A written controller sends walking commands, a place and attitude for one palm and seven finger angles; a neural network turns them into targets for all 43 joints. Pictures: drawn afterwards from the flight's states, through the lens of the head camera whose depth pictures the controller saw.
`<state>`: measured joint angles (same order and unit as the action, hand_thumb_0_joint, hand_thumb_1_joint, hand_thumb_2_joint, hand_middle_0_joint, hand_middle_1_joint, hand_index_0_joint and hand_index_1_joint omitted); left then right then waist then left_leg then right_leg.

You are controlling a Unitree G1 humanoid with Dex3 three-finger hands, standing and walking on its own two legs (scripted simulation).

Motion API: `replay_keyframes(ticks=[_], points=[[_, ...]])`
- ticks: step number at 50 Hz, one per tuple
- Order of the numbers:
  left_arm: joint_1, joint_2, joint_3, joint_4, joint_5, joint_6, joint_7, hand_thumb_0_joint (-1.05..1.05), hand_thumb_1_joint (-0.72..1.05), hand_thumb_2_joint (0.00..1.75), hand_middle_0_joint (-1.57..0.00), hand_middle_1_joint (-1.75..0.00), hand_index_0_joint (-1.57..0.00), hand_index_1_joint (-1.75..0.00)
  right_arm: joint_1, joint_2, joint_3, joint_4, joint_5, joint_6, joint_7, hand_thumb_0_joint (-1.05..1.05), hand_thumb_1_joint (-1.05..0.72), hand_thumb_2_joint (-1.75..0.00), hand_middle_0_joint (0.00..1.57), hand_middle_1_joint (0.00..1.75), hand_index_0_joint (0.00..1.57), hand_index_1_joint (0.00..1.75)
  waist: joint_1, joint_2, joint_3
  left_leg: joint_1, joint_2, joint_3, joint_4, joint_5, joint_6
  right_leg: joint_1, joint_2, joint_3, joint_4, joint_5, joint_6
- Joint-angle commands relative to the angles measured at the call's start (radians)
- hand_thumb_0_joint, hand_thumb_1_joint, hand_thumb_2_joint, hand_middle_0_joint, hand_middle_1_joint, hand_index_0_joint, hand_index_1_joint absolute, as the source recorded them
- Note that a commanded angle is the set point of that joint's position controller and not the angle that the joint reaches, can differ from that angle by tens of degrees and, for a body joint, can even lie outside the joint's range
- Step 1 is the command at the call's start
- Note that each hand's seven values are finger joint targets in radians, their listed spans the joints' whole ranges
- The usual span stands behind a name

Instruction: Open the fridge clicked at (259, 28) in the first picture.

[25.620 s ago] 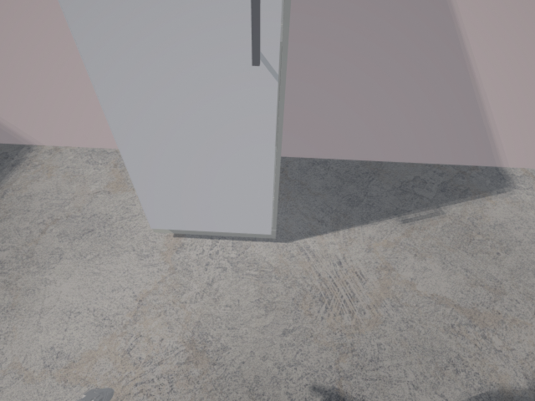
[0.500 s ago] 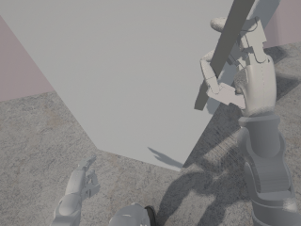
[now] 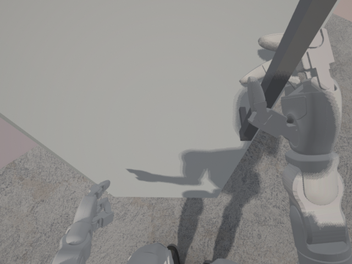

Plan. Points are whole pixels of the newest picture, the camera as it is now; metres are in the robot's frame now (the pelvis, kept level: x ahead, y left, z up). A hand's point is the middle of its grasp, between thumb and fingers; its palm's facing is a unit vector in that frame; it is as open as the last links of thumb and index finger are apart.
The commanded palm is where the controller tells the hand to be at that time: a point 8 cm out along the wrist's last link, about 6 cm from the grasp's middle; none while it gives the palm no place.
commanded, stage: walk backward, drawing the door open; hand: right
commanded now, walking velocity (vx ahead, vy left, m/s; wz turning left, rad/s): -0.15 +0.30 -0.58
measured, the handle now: (272, 65) +0.36 -0.08 +0.26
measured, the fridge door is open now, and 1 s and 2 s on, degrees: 42 53 49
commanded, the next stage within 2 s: stop walking and hold the door back in 0.42 s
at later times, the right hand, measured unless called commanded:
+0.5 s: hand (246, 142) +0.26 -0.05 +0.23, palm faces +0.48 +0.87 -0.13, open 6.4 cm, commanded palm +0.21 -0.09 +0.22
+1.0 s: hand (243, 152) +0.25 -0.05 +0.24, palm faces +0.59 +0.78 -0.19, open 5.5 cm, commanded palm +0.23 -0.10 +0.20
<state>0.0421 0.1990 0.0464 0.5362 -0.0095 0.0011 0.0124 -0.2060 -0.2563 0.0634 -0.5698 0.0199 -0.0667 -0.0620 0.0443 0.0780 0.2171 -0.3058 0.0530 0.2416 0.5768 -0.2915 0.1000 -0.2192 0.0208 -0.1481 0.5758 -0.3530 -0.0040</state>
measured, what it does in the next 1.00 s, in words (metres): steps to the left, turning right: right foot, then left foot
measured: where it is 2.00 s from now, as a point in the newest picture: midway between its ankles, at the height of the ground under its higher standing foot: outside the picture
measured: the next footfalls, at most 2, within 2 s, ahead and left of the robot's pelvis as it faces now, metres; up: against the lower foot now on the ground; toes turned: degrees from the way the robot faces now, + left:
right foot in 0.02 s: +0.00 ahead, -0.09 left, +0.00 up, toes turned -8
left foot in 0.32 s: +0.11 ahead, +0.34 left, +0.00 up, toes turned -7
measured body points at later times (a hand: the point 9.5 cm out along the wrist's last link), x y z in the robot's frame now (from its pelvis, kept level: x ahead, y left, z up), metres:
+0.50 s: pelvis -0.01 +0.20 +0.00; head +0.06 +0.17 +0.44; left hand +0.23 +0.39 -0.09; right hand +0.23 -0.10 +0.24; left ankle +0.07 +0.35 -0.73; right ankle -0.07 +0.12 -0.67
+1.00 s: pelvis -0.06 +0.29 +0.01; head -0.06 +0.29 +0.46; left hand +0.18 +0.43 -0.09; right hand +0.21 -0.09 +0.25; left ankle +0.01 +0.44 -0.73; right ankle -0.07 +0.19 -0.71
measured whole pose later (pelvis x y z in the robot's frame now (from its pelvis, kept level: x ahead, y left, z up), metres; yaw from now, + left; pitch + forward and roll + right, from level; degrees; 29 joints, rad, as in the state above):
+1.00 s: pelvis -0.06 +0.29 +0.01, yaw -19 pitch -2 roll +1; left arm 0.10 0.19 -0.06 0.71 -0.03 -0.01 0.08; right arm -0.65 -0.39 -0.17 0.48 0.05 -0.11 -0.07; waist -0.05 -0.03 0.05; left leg -0.18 0.05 0.00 0.41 -0.19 -0.07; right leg -0.37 0.02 0.04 0.76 -0.34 -0.01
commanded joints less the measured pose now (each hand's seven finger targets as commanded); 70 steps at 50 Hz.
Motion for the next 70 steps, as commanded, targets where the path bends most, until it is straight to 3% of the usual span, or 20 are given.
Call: replay_keyframes(ticks=[1,4,9,12,15,17,21,27,30,31,34,42,46,48,55,59,60,64,66,70], points=[[-0.009,0.076,0.052,-0.163,-0.01,-0.041,0.016,0.0,0.9,0.9,-0.2,-0.3,-0.2,-0.3,-0.261,-0.028,-0.05,-0.28,0.025,-0.157,-0.024,0.0,-0.9,-0.9,0.45,1.4,0.45,1.4,-0.016,-0.254,-0.487,-0.163,0.01,-0.136,0.464,0.024,-0.079,0.595,-0.432,0.433,-0.329,0.918,-0.15],[-0.095,0.066,0.024,-0.135,0.029,-0.046,0.004,0.0,0.9,0.9,-0.2,-0.3,-0.2,-0.3,-0.328,-0.134,-0.192,-0.314,0.0,-0.159,-0.017,0.0,-0.9,-0.9,0.45,1.4,0.45,1.4,-0.001,-0.222,-0.429,-0.387,-0.01,-0.368,0.83,-0.209,-0.102,0.496,-0.569,0.637,-0.204,1.076,-0.265],[-0.054,0.1,0.046,-0.124,-0.028,-0.056,0.001,0.0,0.9,0.9,-0.2,-0.3,-0.2,-0.3,-0.229,-0.044,-0.141,-0.298,0.015,-0.103,-0.046,0.0,-0.9,-0.9,0.45,1.4,0.45,1.4,-0.052,-0.317,-0.436,-0.151,0.007,-0.269,0.429,-0.224,-0.081,0.373,-0.382,0.2,-0.098,0.856,-0.12],[-0.005,0.093,0.02,-0.123,-0.038,-0.066,0.004,0.0,0.9,0.9,-0.2,-0.3,-0.2,-0.3,-0.262,-0.084,-0.17,-0.235,0.025,-0.091,-0.047,0.0,-0.9,-0.9,0.45,1.4,0.45,1.4,-0.025,-0.338,-0.427,0.078,-0.036,-0.177,0.081,-0.088,-0.108,0.319,-0.358,0.235,-0.096,0.901,-0.089],[0.045,0.044,0.004,-0.115,-0.053,-0.079,0.008,0.0,0.9,0.9,-0.2,-0.3,-0.2,-0.3,-0.234,-0.181,-0.282,-0.19,0.021,-0.085,-0.036,0.0,-0.9,-0.9,0.45,1.4,0.45,1.4,-0.026,-0.055,-0.413,0.356,0.01,-0.175,-0.314,0.472,-0.119,0.188,-0.15,0.176,0.24,0.465,-0.003],[0.014,0.031,-0.012,-0.129,-0.031,-0.091,0.02,0.0,0.9,0.9,-0.2,-0.3,-0.2,-0.3,-0.165,-0.323,-0.427,-0.155,0.022,-0.076,-0.039,0.0,-0.9,-0.9,0.45,1.4,0.45,1.4,-0.028,0.327,-0.451,0.342,0.314,-0.421,-0.192,1.03,0.027,-0.103,-0.007,0.204,0.621,-0.259,0.025],[-0.079,0.046,-0.026,-0.111,-0.019,-0.069,0.023,0.0,0.9,0.9,-0.2,-0.3,-0.2,-0.3,-0.208,-0.261,-0.451,-0.258,0.06,-0.093,-0.075,0.0,-0.9,-0.9,0.45,1.4,0.45,1.4,-0.038,0.197,-0.353,0.122,0.356,-0.423,-0.175,0.578,0.158,-0.168,-0.037,0.232,0.772,-0.219,0.023],[0.01,0.069,-0.007,-0.084,-0.023,-0.06,0.046,0.0,0.9,0.9,-0.2,-0.3,-0.2,-0.3,-0.053,-0.234,-0.449,-0.005,0.057,-0.08,-0.096,0.0,-0.9,-0.9,0.45,1.4,0.45,1.4,-0.039,-0.021,-0.491,0.175,0.195,-0.226,0.131,0.467,-0.005,0.115,-0.023,0.096,-0.222,0.307,-0.001],[-0.009,0.107,-0.001,-0.09,-0.027,-0.082,0.043,0.0,0.9,0.9,-0.2,-0.3,-0.2,-0.3,-0.3,-0.108,-0.23,0.003,0.059,-0.084,-0.077,0.0,-0.9,-0.9,0.45,1.4,0.45,1.4,-0.049,-0.396,-0.464,-0.092,-0.022,-0.208,0.602,-0.236,-0.124,0.305,-0.408,0.432,-0.277,1.036,-0.191],[-0.042,0.09,-0.025,-0.074,0.001,-0.098,0.049,0.0,0.9,0.9,-0.2,-0.3,-0.2,-0.3,-0.387,-0.164,-0.242,0.065,0.036,-0.089,-0.078,0.0,-0.9,-0.9,0.45,1.4,0.45,1.4,-0.018,-0.422,-0.445,-0.112,-0.021,-0.28,0.704,-0.222,-0.122,0.238,-0.376,0.486,-0.258,1.016,-0.137],[0.037,0.158,0.006,-0.015,-0.019,-0.071,0.066,0.0,0.9,0.9,-0.2,-0.3,-0.2,-0.3,-0.486,-0.271,-0.325,0.28,0.012,-0.077,-0.087,0.0,-0.9,-0.9,0.45,1.4,0.45,1.4,-0.037,-0.219,-0.361,-0.182,-0.006,-0.273,0.638,-0.212,-0.118,0.204,-0.346,0.373,-0.222,0.806,-0.226],[0.063,0.157,-0.044,0.023,-0.027,-0.066,0.095,0.0,0.9,0.9,-0.2,-0.3,-0.2,-0.3,-0.751,-0.239,-0.234,0.665,0.019,-0.053,-0.034,0.0,-0.9,-0.9,0.45,1.4,0.45,1.4,-0.082,-0.156,-0.45,0.226,-0.009,-0.18,-0.243,0.111,-0.137,0.121,-0.227,0.28,-0.126,0.446,-0.115],[0.077,0.143,-0.036,0.062,-0.022,-0.048,0.094,0.0,0.9,0.9,-0.2,-0.3,-0.2,-0.3,-0.834,-0.392,-0.313,0.903,0.009,-0.052,-0.029,0.0,-0.9,-0.9,0.45,1.4,0.45,1.4,-0.042,0.188,-0.393,0.183,0.307,-0.569,-0.408,0.102,-0.012,-0.091,-0.005,0.19,0.191,-0.062,-0.01],[0.083,0.181,-0.006,0.073,-0.018,-0.038,0.094,0.0,0.9,0.9,-0.2,-0.3,-0.2,-0.3,-0.915,-0.466,-0.378,1.0,0.001,-0.055,-0.032,0.0,-0.9,-0.9,0.45,1.4,0.45,1.4,-0.065,0.29,-0.38,0.149,0.305,-0.581,-0.39,0.007,0.009,-0.192,-0.025,0.22,0.334,-0.026,-0.006],[0.138,0.189,-0.007,0.087,-0.023,-0.034,0.115,0.0,0.9,0.9,-0.2,-0.3,-0.2,-0.3,-0.913,-0.478,-0.381,1.233,-0.021,-0.104,-0.014,0.0,-0.9,-0.9,0.45,1.4,0.45,1.4,-0.054,-0.056,-0.404,0.109,0.151,-0.341,-0.201,-0.034,-0.043,0.059,-0.008,0.08,-0.254,0.153,-0.026],[0.105,0.195,-0.006,0.061,-0.045,-0.047,0.118,0.0,0.9,0.9,-0.2,-0.3,-0.2,-0.3,-0.978,-0.299,-0.254,1.213,0.014,-0.114,0.009,0.0,-0.9,-0.9,0.45,1.4,0.45,1.4,-0.054,-0.272,-0.417,0.072,-0.01,-0.21,0.046,-0.012,-0.108,0.058,-0.201,0.306,-0.343,0.247,-0.101],[0.108,0.211,-0.007,0.071,-0.032,-0.044,0.126,0.0,0.9,0.9,-0.2,-0.3,-0.2,-0.3,-1.009,-0.417,-0.341,1.228,-0.004,-0.12,-0.008,0.0,-0.9,-0.9,0.45,1.4,0.45,1.4,-0.064,-0.308,-0.409,0.097,-0.012,-0.18,0.105,-0.106,-0.117,-0.01,-0.267,0.406,-0.384,0.175,-0.145],[0.157,0.229,-0.001,0.085,-0.049,-0.047,0.126,0.0,0.9,0.9,-0.2,-0.3,-0.2,-0.3,-1.029,-0.45,-0.368,1.328,0.015,-0.119,0.004,0.0,-0.9,-0.9,0.45,1.4,0.45,1.4,-0.069,0.036,-0.384,0.222,0.022,-0.263,-0.214,0.067,-0.093,-0.037,-0.193,0.276,-0.197,0.267,-0.097],[0.18,0.235,0.005,0.098,-0.044,-0.059,0.126,0.0,0.9,0.9,-0.2,-0.3,-0.2,-0.3,-1.064,-0.426,-0.329,1.338,0.012,-0.107,0.009,0.0,-0.9,-0.9,0.45,1.4,0.45,1.4,-0.036,0.025,-0.43,0.254,0.132,-0.458,-0.29,0.094,-0.045,-0.049,-0.112,0.2,-0.132,0.19,-0.043],[0.194,0.238,0.002,0.118,-0.044,-0.078,0.128,0.0,0.9,0.9,-0.2,-0.3,-0.2,-0.3,-1.107,-0.416,-0.308,1.34,0.019,-0.096,0.0,0.0,-0.9,-0.9,0.45,1.4,0.45,1.4,-0.026,-0.094,-0.367,0.088,0.029,-0.325,-0.226,-0.194,-0.082,-0.03,-0.181,0.3,-0.288,-0.106,-0.063]])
